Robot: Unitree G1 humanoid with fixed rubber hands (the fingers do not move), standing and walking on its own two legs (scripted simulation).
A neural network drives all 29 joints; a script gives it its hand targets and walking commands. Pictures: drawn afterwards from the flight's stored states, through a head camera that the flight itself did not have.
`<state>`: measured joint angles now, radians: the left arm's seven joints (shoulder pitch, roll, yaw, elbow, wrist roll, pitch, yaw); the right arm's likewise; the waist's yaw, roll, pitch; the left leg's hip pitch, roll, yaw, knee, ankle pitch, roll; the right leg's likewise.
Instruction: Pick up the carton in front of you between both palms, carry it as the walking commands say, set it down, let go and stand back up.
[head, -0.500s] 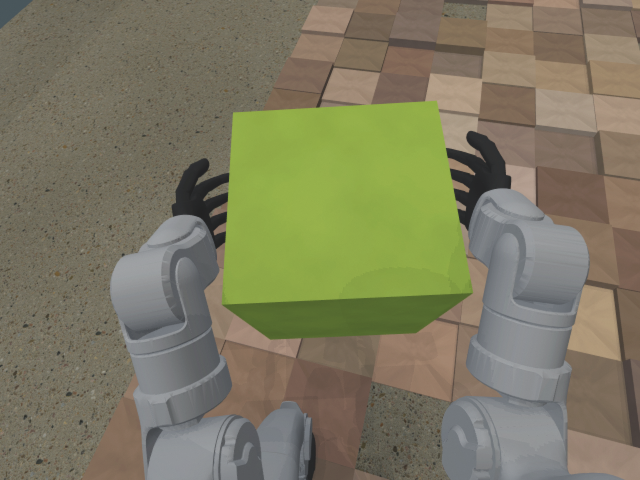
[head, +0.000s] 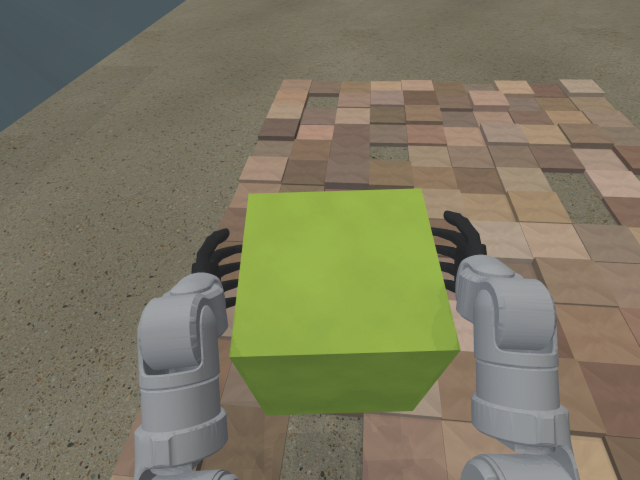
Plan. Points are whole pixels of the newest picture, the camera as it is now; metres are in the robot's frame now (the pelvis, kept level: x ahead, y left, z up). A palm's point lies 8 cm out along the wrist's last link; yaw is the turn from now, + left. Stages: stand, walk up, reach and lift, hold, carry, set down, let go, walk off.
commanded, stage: carry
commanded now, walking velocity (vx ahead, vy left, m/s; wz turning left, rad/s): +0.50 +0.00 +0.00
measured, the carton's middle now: (337, 311) +0.32 -0.01 +0.05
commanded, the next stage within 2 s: none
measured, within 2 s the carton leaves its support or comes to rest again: neither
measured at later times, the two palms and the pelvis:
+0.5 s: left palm (257, 180) +0.63 +0.12 +0.05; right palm (411, 164) +0.65 -0.18 +0.05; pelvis +0.31 -0.03 -0.03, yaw +1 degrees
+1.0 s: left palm (252, 92) +0.93 +0.14 +0.09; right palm (372, 74) +0.98 -0.15 +0.10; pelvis +0.68 -0.03 +0.00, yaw +2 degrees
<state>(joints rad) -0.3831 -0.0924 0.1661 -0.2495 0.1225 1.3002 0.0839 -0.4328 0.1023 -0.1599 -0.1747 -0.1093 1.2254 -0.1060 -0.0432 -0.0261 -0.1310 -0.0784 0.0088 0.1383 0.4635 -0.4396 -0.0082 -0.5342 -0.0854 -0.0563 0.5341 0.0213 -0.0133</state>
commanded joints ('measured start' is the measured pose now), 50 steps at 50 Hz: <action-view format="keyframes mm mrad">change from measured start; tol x32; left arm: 1 -747 -761 -653 87 -421 -34 -200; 11 -1095 -1047 -596 121 -557 -109 -208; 34 -276 -944 -713 -181 -339 -89 -211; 50 -576 -909 -848 -193 -536 -86 -248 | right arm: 1 -657 802 676 117 442 29 246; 50 -309 866 690 -169 367 -9 251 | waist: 1 28 147 -93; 6 118 -343 -317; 28 -22 247 -479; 50 47 -125 -101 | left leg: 1 -22 212 -115 -3 398 116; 7 -774 -4 -105 948 -119 -1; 18 -607 20 -3 190 360 8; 25 257 -22 107 -76 516 78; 28 763 327 -524 -52 670 290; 37 43 239 -91 -265 275 123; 40 -112 143 52 225 926 2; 43 -858 -4 -201 973 -172 -18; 50 -353 -8 7 93 372 -6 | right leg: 1 114 19 -61 -21 -19 -25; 7 844 -309 585 -194 -141 -199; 23 774 -91 -58 -25 701 -61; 25 486 -38 -90 301 497 -18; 27 -32 67 4 594 -554 -6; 29 -327 91 75 841 -594 13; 39 341 160 -170 34 -400 -49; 42 771 -165 541 -177 116 -271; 50 461 -66 -6 -250 273 -52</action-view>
